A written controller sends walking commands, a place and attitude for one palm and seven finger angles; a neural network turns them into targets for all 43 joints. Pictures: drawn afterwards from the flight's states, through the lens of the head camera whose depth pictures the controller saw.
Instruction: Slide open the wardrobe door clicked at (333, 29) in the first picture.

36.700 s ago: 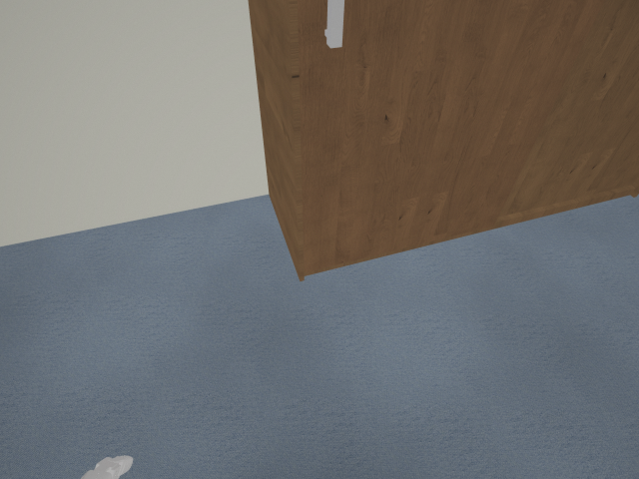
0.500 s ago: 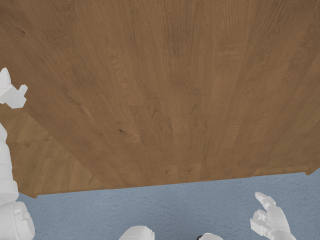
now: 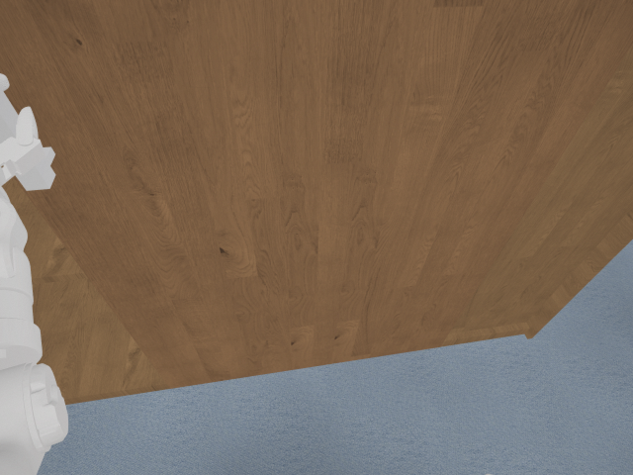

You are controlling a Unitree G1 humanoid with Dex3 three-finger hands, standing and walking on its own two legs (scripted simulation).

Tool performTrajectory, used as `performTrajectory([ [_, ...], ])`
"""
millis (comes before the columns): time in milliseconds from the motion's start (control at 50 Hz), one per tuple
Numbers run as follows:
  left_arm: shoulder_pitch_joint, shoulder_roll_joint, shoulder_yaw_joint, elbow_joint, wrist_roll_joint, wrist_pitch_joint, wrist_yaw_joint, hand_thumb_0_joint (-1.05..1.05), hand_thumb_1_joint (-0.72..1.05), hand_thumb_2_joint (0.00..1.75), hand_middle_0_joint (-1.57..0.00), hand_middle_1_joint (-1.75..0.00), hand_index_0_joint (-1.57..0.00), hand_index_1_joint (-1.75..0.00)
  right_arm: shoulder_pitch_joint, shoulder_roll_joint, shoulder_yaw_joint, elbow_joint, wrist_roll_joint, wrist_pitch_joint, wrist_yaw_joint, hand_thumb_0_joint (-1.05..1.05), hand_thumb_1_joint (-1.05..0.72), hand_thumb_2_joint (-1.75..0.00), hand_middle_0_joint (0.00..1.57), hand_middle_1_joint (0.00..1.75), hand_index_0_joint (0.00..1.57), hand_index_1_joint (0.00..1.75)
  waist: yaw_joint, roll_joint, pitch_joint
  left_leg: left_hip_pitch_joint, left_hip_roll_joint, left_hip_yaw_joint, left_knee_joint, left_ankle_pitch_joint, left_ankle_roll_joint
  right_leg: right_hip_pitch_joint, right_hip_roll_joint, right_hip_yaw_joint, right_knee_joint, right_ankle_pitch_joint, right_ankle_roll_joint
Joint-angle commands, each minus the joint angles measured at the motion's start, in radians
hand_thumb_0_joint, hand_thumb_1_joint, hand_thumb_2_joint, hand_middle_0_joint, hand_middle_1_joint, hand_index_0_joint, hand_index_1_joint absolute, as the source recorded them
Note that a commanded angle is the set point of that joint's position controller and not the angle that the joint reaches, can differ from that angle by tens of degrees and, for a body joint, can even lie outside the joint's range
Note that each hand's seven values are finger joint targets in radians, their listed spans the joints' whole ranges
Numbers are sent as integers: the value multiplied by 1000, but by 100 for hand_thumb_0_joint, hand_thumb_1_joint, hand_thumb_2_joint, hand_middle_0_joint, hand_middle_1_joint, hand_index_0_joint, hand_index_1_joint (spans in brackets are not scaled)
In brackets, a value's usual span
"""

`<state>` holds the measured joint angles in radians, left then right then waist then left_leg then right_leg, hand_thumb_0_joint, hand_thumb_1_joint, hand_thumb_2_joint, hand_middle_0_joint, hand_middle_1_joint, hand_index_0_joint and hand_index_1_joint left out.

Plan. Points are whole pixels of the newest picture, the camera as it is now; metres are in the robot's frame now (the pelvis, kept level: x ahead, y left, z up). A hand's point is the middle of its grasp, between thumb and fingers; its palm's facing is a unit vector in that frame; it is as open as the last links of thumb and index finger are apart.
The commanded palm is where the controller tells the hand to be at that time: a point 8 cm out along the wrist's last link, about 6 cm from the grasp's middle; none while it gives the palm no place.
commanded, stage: stop walking and hold the door there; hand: left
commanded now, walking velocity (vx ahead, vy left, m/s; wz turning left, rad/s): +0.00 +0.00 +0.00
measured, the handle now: (10, 115) +0.44 +0.37 +0.22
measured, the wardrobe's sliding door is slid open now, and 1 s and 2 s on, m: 0.50 0.50 0.50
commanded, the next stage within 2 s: loosen the grip on the handle in 1.86 s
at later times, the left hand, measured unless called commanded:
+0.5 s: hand (27, 143) +0.40 +0.34 +0.22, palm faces +0.53 -0.83 -0.17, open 6.9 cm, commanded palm +0.36 +0.37 +0.18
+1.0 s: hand (22, 149) +0.40 +0.35 +0.21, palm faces +0.35 -0.92 -0.17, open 6.1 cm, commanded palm +0.37 +0.39 +0.18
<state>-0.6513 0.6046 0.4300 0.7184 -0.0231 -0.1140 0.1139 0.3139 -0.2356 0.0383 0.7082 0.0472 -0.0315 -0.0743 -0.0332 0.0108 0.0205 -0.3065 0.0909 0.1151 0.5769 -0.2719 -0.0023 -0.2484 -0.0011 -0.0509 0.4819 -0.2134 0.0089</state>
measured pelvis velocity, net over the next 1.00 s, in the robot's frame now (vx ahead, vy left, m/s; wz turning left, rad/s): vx -0.04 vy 0.10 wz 0.06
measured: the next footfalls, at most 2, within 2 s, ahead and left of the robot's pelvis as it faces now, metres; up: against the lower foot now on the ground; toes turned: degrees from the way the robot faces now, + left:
left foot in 0.90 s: -0.02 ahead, +0.24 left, +0.00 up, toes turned +7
right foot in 1.14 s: -0.01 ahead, +0.02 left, +0.00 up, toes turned -1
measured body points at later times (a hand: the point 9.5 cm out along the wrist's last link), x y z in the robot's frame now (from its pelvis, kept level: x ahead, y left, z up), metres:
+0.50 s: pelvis -0.03 +0.01 +0.00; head -0.02 +0.01 +0.45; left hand +0.37 +0.38 +0.23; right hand +0.03 -0.28 -0.11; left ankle +0.02 +0.12 -0.73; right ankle +0.01 -0.12 -0.73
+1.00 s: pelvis -0.04 +0.10 -0.01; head +0.00 +0.09 +0.44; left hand +0.38 +0.39 +0.22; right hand +0.10 -0.17 -0.12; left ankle -0.02 +0.22 -0.73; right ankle -0.02 -0.07 -0.71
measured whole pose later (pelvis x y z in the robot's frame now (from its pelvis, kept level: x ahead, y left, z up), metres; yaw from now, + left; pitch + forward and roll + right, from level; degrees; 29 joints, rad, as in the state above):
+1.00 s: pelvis -0.04 +0.10 -0.01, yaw +3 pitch +0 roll +1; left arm -0.81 0.44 0.28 0.79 -0.04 -0.22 0.04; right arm 0.21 -0.28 -0.02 0.71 0.04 0.00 -0.10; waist -0.03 0.02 0.07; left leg -0.32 0.05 0.09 0.59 -0.28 0.00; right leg -0.40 -0.13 -0.01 0.81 -0.45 0.06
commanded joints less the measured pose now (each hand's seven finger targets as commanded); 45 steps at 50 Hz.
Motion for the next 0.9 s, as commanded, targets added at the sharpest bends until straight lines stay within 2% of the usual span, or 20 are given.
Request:
performTrajectory([
  [0,-313,383,82,-152,35,-68,-1,0,90,90,-45,-140,-45,-140,-31,-215,-82,-122,7,-32,-27,0,-90,-90,20,30,20,30,4,-9,-356,18,39,-70,6,361,-4,283,-186,95,14,645,-50],
  [20,-328,355,63,-147,27,-60,-3,0,90,90,-45,-140,-45,-140,-49,-209,-84,-128,13,-31,-31,0,-90,-90,20,30,20,30,13,-88,-374,25,29,-75,22,290,-5,274,-194,118,16,641,-58],
  [60,-334,364,75,-81,23,-51,-5,0,90,90,-45,-140,-45,-140,-58,-204,-76,-116,10,-22,-43,0,-90,-90,20,30,20,30,18,-114,-351,55,24,-88,-31,159,8,197,-193,119,-15,460,-48],
  [100,-350,312,25,-61,13,-49,-10,0,90,90,-45,-140,-45,-140,-56,-213,-68,-114,7,-22,-51,0,-90,-90,20,30,20,30,16,14,-331,134,91,-138,-131,274,40,96,-102,49,4,215,-3],
  [140,-388,288,-5,-44,12,-59,-16,0,90,90,-45,-140,-45,-140,-73,-218,-62,-115,2,-26,-52,0,-90,-90,20,30,20,30,19,112,-276,105,160,-230,-219,200,74,35,-33,15,48,-10,13],
  [200,-400,259,-32,-5,13,-60,-16,0,90,90,-45,-140,-45,-140,-64,-219,-63,-106,-4,-27,-52,0,-90,-90,20,30,20,30,23,170,-211,39,199,-263,-291,92,103,23,-21,16,96,-147,6],
  [260,-425,258,-41,23,11,-58,-17,0,90,90,-45,-140,-45,-140,-49,-232,-70,-98,-1,-33,-50,0,-90,-90,20,30,20,30,19,172,-234,50,169,-207,-243,109,85,59,-26,15,25,-78,5],
  [300,-427,293,-22,47,16,-59,-17,0,90,90,-45,-140,-45,-140,-35,-239,-75,-92,0,-30,-50,0,-90,-90,20,30,20,30,16,126,-265,67,130,-152,-176,174,59,88,-48,29,-37,-4,4],
  [340,-433,302,-23,67,22,-61,-20,0,90,90,-45,-140,-45,-140,-29,-235,-79,-95,0,-29,-49,0,-90,-90,20,30,20,30,8,74,-268,55,86,-107,-134,119,32,71,-94,71,-62,24,-11],
  [440,-411,314,-9,101,17,-70,-21,0,90,90,-45,-140,-45,-140,-24,-238,-81,-86,6,-24,-54,0,-90,-90,20,30,20,30,11,46,-221,40,78,-117,-150,27,32,5,-96,79,-65,-45,-10],
  [520,-381,322,1,122,16,-74,-25,0,90,90,-45,-140,-45,-140,-12,-243,-84,-77,9,-23,-56,0,-90,-90,20,30,20,30,12,15,-244,64,80,-117,-131,136,35,20,-100,80,-57,43,-4],
  [560,-370,341,14,129,22,-76,-24,0,90,90,-45,-140,-45,-140,-8,-245,-93,-76,11,-15,-53,0,-90,-90,20,30,20,30,13,-9,-255,46,45,-78,-67,128,25,46,-167,127,-80,74,-18],
  [600,-345,370,34,161,24,-74,-22,0,90,90,-45,-140,-45,-140,-4,-243,-99,-67,10,0,-50,0,-90,-90,20,30,20,30,16,-73,-239,-16,5,-65,12,68,8,90,-278,214,-120,141,-58],
  [660,-354,388,63,183,31,-70,-32,0,90,90,-45,-140,-45,-140,-31,-243,-107,-73,8,3,-40,0,-90,-90,20,30,20,30,50,-191,-200,-197,-32,-146,237,-206,0,166,-428,323,-162,199,-137],
  [700,-371,351,45,160,27,-68,-38,0,90,90,-45,-140,-45,-140,-30,-242,-104,-64,0,-5,-34,0,-90,-90,20,30,20,30,47,-201,-196,-226,-22,-181,301,-224,0,199,-472,294,-134,299,-164],
  [760,-365,340,54,155,29,-81,-48,0,90,90,-45,-140,-45,-140,-37,-232,-97,-52,-14,-14,-35,0,-90,-90,20,30,20,30,31,-265,-178,-98,-19,-143,181,-180,-9,108,-419,147,-91,348,-112],
  [780,-377,325,30,135,22,-84,-52,0,90,90,-45,-140,-45,-140,-52,-234,-99,-45,-13,-10,-39,0,-90,-90,20,30,20,30,22,-238,-164,-43,-28,-119,105,-132,-11,75,-404,113,-74,346,-90],
  [840,-413,247,-11,75,18,-108,-58,0,90,90,-45,-140,-45,-140,-64,-205,-102,-46,-16,3,-43,0,-90,-90,20,30,20,30,9,-234,-169,122,-63,-17,-100,118,-25,-8,-321,13,14,274,-29],
  [860,-438,203,-42,33,16,-124,-62,0,90,90,-45,-140,-45,-140,-68,-209,-104,-53,-15,4,-46,0,-90,-90,20,30,20,30,9,-153,-180,163,-16,-41,-138,237,-12,-40,-247,-38,103,234,-1],
  [880,-468,165,-77,-36,9,-141,-68,0,90,90,-45,-140,-45,-140,-79,-237,-112,-71,-10,5,-51,0,-90,-90,20,30,20,30,16,52,-188,180,110,-201,-162,416,40,-105,-129,-78,232,87,42],
])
